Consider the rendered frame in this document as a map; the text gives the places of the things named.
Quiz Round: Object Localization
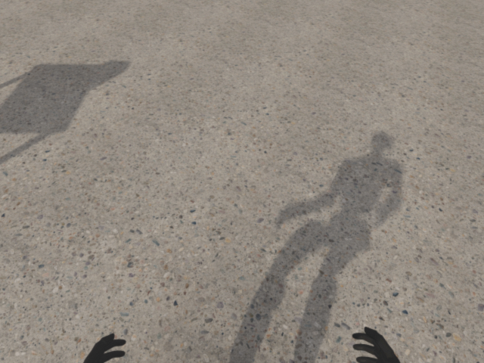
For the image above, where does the right robot hand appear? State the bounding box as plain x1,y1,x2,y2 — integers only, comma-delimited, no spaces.
352,327,400,363

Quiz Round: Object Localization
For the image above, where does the left robot hand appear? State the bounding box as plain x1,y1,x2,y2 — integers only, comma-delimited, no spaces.
83,334,126,363

